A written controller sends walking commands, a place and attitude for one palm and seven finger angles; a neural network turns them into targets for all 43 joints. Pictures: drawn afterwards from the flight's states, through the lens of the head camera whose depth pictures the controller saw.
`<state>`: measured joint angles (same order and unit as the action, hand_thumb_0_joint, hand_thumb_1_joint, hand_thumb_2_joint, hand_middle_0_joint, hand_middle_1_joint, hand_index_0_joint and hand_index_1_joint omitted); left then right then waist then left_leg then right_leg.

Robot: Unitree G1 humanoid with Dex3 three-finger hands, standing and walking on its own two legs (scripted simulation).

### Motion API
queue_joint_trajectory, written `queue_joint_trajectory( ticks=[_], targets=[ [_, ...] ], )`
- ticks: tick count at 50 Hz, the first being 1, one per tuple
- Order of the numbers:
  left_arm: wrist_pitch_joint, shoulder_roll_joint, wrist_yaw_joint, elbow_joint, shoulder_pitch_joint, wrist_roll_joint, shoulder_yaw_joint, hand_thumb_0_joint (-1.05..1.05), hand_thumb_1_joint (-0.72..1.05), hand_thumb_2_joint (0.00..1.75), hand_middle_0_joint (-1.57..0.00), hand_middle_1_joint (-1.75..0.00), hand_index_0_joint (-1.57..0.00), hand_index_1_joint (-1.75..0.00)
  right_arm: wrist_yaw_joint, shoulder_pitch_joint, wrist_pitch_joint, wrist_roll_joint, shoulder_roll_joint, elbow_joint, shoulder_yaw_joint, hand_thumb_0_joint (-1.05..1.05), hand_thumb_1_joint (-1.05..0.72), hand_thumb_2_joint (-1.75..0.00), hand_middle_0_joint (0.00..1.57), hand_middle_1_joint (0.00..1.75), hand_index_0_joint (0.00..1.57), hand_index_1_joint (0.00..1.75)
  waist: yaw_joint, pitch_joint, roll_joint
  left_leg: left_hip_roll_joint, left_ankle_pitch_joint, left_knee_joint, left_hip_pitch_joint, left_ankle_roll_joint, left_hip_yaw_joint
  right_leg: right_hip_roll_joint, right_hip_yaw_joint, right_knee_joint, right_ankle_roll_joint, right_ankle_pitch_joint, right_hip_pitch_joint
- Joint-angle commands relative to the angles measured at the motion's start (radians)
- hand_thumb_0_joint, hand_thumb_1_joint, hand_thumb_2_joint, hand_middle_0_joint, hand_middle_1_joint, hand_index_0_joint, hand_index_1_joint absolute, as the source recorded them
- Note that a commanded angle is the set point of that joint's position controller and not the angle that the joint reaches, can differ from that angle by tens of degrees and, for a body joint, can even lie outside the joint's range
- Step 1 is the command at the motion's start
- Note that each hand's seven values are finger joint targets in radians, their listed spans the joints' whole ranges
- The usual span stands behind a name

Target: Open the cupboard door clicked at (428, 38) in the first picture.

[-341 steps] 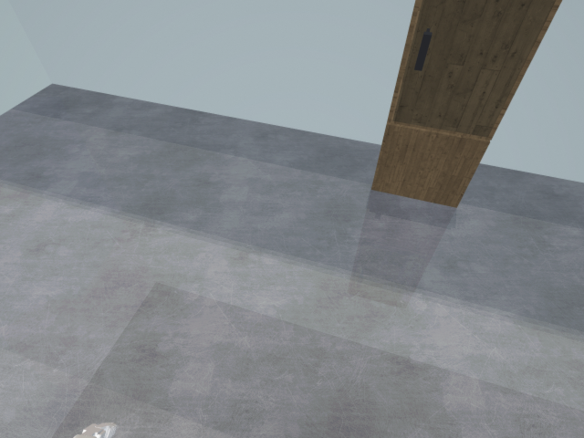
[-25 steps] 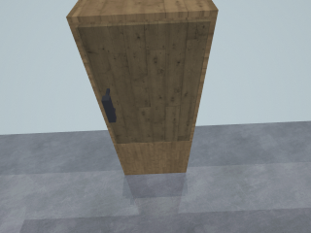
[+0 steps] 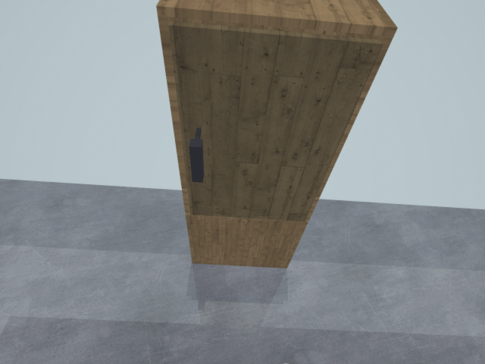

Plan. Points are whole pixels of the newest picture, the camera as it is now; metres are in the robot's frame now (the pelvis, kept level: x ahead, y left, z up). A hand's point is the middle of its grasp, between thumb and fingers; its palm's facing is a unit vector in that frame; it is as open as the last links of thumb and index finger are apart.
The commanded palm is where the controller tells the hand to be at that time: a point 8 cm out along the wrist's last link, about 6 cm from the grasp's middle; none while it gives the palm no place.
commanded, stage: come to a stop and stand still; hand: left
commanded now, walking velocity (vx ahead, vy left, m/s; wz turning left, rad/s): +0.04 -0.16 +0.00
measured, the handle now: (198, 154) +0.56 +0.14 -0.03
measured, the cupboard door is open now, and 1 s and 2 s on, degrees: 0 0 0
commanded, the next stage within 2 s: look again from close up in 1.30 s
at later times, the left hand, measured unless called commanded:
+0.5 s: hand out of the picture -0.01 +0.13 -0.17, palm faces +0.00 -0.98 -0.20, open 7.3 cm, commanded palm none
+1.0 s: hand out of the picture -0.01 +0.09 -0.17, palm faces +0.05 -0.99 -0.16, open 7.4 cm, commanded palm none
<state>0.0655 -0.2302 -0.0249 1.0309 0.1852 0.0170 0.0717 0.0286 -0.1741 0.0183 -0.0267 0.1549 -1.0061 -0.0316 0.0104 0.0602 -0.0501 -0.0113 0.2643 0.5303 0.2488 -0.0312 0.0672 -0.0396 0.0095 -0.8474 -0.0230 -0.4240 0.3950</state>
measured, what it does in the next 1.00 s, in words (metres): steps on the spot: right foot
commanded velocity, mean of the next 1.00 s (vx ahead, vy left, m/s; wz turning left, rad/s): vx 0.00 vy -0.02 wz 0.00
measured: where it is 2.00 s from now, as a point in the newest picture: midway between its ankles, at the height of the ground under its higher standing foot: outside the picture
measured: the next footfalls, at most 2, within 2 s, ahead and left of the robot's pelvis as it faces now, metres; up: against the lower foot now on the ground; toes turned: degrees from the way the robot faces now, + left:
right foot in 0.32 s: -0.01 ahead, -0.14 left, +0.00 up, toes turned -4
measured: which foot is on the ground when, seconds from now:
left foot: down 0.00-1.00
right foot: up 0.00-0.30, down 0.32-1.00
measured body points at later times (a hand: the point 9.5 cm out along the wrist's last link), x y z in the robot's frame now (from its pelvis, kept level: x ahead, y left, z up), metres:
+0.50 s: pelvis -0.01 -0.05 +0.01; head -0.01 -0.06 +0.46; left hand +0.00 +0.18 -0.15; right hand -0.05 -0.26 -0.16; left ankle +0.02 +0.10 -0.74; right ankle -0.05 -0.14 -0.74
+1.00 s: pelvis +0.01 -0.06 +0.00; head +0.02 -0.06 +0.45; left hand -0.01 +0.14 -0.16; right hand +0.00 -0.27 -0.16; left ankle +0.02 +0.10 -0.73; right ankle -0.05 -0.14 -0.74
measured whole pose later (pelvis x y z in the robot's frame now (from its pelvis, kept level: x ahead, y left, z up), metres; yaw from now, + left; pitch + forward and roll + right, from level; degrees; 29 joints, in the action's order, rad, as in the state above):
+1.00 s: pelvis +0.01 -0.06 +0.00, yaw -1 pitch -1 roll +1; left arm 0.00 -0.10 -0.04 1.14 0.31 0.00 0.01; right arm 0.05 -0.26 0.01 -0.01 0.13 -1.17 -0.02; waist 0.00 0.04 0.00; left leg -0.08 0.22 0.43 0.18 0.06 0.05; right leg 0.02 0.07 -0.42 0.04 -0.33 0.07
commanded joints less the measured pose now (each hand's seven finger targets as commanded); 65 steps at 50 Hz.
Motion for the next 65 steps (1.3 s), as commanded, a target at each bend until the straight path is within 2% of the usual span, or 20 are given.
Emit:
queue_joint_trajectory(
  ticks=[1,4,8,10,12,13,14,15,16,17,18,20,23,30,42,46,49,52,56,65],
  targets=[
    [-0.022,-0.042,0.017,-0.014,0.082,0.004,-0.001,0.0,0.9,0.9,-0.2,-0.3,-0.2,-0.3,0.017,-0.002,-0.026,0.002,0.167,0.044,-0.027,0.0,-0.9,-0.9,0.2,0.3,0.2,0.3,0.0,-0.031,0.166,-0.265,-0.097,-0.322,-0.046,-0.108,-0.234,-0.003,-0.044,-0.104,-0.017,0.026,0.039],
    [-0.021,-0.039,0.02,-0.017,0.063,0.006,-0.007,0.0,0.9,0.9,-0.2,-0.3,-0.2,-0.3,0.02,-0.064,-0.023,0.006,0.166,0.014,-0.035,0.0,-0.9,-0.9,0.2,0.3,0.2,0.3,-0.031,-0.029,0.157,-0.278,-0.146,-0.315,-0.12,-0.116,-0.229,-0.009,-0.026,-0.037,-0.023,0.012,0.048],
    [-0.023,-0.008,0.02,-0.021,0.05,0.003,-0.02,0.0,0.9,0.9,-0.2,-0.3,-0.2,-0.3,0.019,-0.112,-0.019,0.0,0.191,-0.012,-0.048,0.0,-0.9,-0.9,0.2,0.3,0.2,0.3,-0.061,-0.067,0.186,-0.295,-0.222,-0.282,-0.186,-0.13,-0.246,-0.009,-0.002,0.098,-0.017,-0.044,0.006],
    [-0.033,0.011,0.018,-0.011,0.065,-0.001,-0.027,0.0,0.9,0.9,-0.2,-0.3,-0.2,-0.3,0.015,-0.111,-0.019,0.001,0.192,-0.023,-0.049,0.0,-0.9,-0.9,0.2,0.3,0.2,0.3,-0.054,-0.083,0.194,-0.279,-0.26,-0.262,-0.18,-0.121,-0.233,-0.001,0.015,0.196,-0.012,-0.034,-0.051],
    [-0.04,0.013,0.012,0.021,0.129,-0.003,-0.03,0.0,0.9,0.9,-0.2,-0.3,-0.2,-0.3,0.012,-0.099,-0.019,0.007,0.183,-0.033,-0.047,0.0,-0.9,-0.9,0.2,0.3,0.2,0.3,-0.026,-0.098,0.196,-0.246,-0.264,-0.222,-0.14,-0.094,-0.203,0.007,0.04,0.348,-0.004,0.087,-0.154],
    [-0.047,0.012,0.008,0.041,0.169,-0.003,-0.031,0.0,0.9,0.9,-0.2,-0.3,-0.2,-0.3,0.011,-0.095,-0.019,0.012,0.17,-0.04,-0.044,0.0,-0.9,-0.9,0.2,0.3,0.2,0.3,-0.008,-0.102,0.171,-0.216,-0.225,-0.188,-0.095,-0.065,-0.174,0.003,0.047,0.469,-0.003,0.195,-0.233],
    [-0.057,-0.018,0.002,0.048,0.174,-0.001,-0.031,0.0,0.9,0.9,-0.2,-0.3,-0.2,-0.3,0.006,-0.105,-0.022,0.019,0.132,-0.048,-0.037,0.0,-0.9,-0.9,0.2,0.3,0.2,0.3,-0.01,-0.082,0.104,-0.166,-0.182,-0.143,-0.027,-0.023,-0.138,-0.036,-0.007,0.551,0.008,0.26,-0.301],
    [-0.066,-0.05,-0.004,0.05,0.166,0.0,-0.031,0.0,0.9,0.9,-0.2,-0.3,-0.2,-0.3,0.002,-0.105,-0.023,0.025,0.088,-0.044,-0.025,0.0,-0.9,-0.9,0.2,0.3,0.2,0.3,-0.019,-0.061,0.009,-0.109,-0.09,-0.099,0.026,0.02,-0.071,-0.133,-0.107,0.577,0.043,0.27,-0.3],
    [-0.069,-0.072,-0.005,0.05,0.138,-0.005,-0.036,0.0,0.9,0.9,-0.2,-0.3,-0.2,-0.3,-0.005,-0.092,-0.021,0.024,0.055,-0.043,-0.011,0.0,-0.9,-0.9,0.2,0.3,0.2,0.3,-0.029,-0.037,-0.013,-0.066,-0.017,-0.104,0.01,0.042,-0.041,-0.189,-0.135,0.59,0.075,0.243,-0.227],
    [-0.077,-0.072,-0.004,0.053,0.12,-0.006,-0.034,0.0,0.9,0.9,-0.2,-0.3,-0.2,-0.3,-0.005,-0.082,-0.012,0.014,0.045,-0.05,-0.004,0.0,-0.9,-0.9,0.2,0.3,0.2,0.3,-0.028,-0.016,-0.111,-0.053,-0.006,-0.099,-0.03,0.049,-0.032,-0.173,-0.15,0.611,0.089,0.181,-0.141],
    [-0.079,-0.056,-0.004,0.057,0.103,-0.007,-0.039,0.0,0.9,0.9,-0.2,-0.3,-0.2,-0.3,-0.005,-0.089,-0.009,0.01,0.053,-0.063,-0.003,0.0,-0.9,-0.9,0.2,0.3,0.2,0.3,-0.03,0.028,-0.139,-0.06,-0.028,-0.094,-0.057,0.047,-0.035,-0.158,-0.145,0.627,0.092,0.14,-0.083],
    [-0.078,-0.027,-0.006,0.06,0.092,-0.008,-0.048,0.0,0.9,0.9,-0.2,-0.3,-0.2,-0.3,-0.004,-0.142,-0.014,0.009,0.055,-0.099,0.002,0.0,-0.9,-0.9,0.2,0.3,0.2,0.3,-0.043,0.046,-0.067,-0.077,-0.118,-0.126,-0.087,0.045,-0.045,-0.11,-0.091,0.591,0.075,0.171,-0.088],
    [-0.077,-0.013,-0.009,0.075,0.127,-0.015,-0.05,0.0,0.9,0.9,-0.2,-0.3,-0.2,-0.3,0.001,-0.159,-0.02,0.012,0.06,-0.126,0.005,0.0,-0.9,-0.9,0.2,0.3,0.2,0.3,-0.027,0.029,0.008,-0.094,-0.164,-0.141,-0.09,0.042,-0.051,-0.082,-0.068,0.57,0.059,0.202,-0.138],
    [-0.076,0.001,-0.014,0.085,0.155,-0.015,-0.048,0.0,0.9,0.9,-0.2,-0.3,-0.2,-0.3,0.006,-0.184,-0.014,0.013,0.041,-0.147,0.008,0.0,-0.9,-0.9,0.2,0.3,0.2,0.3,-0.022,0.045,0.015,-0.095,-0.158,-0.132,-0.082,0.047,-0.043,-0.076,-0.068,0.58,0.063,0.212,-0.152],
    [-0.082,0.024,-0.021,0.09,0.2,-0.012,-0.045,0.0,0.9,0.9,-0.2,-0.3,-0.2,-0.3,0.016,-0.181,-0.022,0.017,0.033,-0.148,0.007,0.0,-0.9,-0.9,0.2,0.3,0.2,0.3,-0.017,0.004,0.026,-0.104,-0.244,-0.114,-0.108,0.045,-0.037,-0.074,-0.039,0.526,0.055,0.457,-0.221],
    [-0.08,0.028,-0.022,0.091,0.204,-0.01,-0.046,0.0,0.9,0.9,-0.2,-0.3,-0.2,-0.3,0.018,-0.165,-0.022,0.017,0.036,-0.143,0.006,0.0,-0.9,-0.9,0.2,0.3,0.2,0.3,-0.016,0.024,0.039,-0.104,-0.25,-0.114,-0.117,0.042,-0.039,-0.073,-0.034,0.525,0.052,0.456,-0.206],
    [-0.08,0.023,-0.022,0.09,0.208,-0.008,-0.045,0.0,0.9,0.9,-0.2,-0.3,-0.2,-0.3,0.019,-0.158,-0.022,0.018,0.041,-0.139,0.006,0.0,-0.9,-0.9,0.2,0.3,0.2,0.3,-0.016,0.011,0.02,-0.107,-0.268,-0.108,-0.131,0.04,-0.038,-0.072,-0.03,0.52,0.048,0.49,-0.219],
    [-0.08,0.019,-0.022,0.087,0.202,-0.008,-0.044,0.0,0.9,0.9,-0.2,-0.3,-0.2,-0.3,0.02,-0.151,-0.026,0.016,0.052,-0.137,0.008,0.0,-0.9,-0.9,0.2,0.3,0.2,0.3,-0.015,0.003,0.047,-0.108,-0.306,-0.11,-0.137,0.038,-0.041,-0.073,-0.026,0.51,0.048,0.515,-0.235],
    [-0.08,0.013,-0.022,0.087,0.201,-0.008,-0.044,0.0,0.9,0.9,-0.2,-0.3,-0.2,-0.3,0.02,-0.143,-0.028,0.016,0.06,-0.129,0.01,0.0,-0.9,-0.9,0.2,0.3,0.2,0.3,-0.013,-0.003,0.036,-0.109,-0.331,-0.111,-0.145,0.036,-0.041,-0.075,-0.022,0.507,0.046,0.54,-0.249],
    [-0.078,-0.001,-0.02,0.081,0.189,-0.008,-0.047,0.0,0.9,0.9,-0.2,-0.3,-0.2,-0.3,0.017,-0.125,-0.028,0.017,0.074,-0.124,0.01,0.0,-0.9,-0.9,0.2,0.3,0.2,0.3,-0.008,0.021,0.035,-0.108,-0.305,-0.136,-0.147,0.032,-0.049,-0.075,-0.02,0.525,0.042,0.466,-0.24]
  ],
)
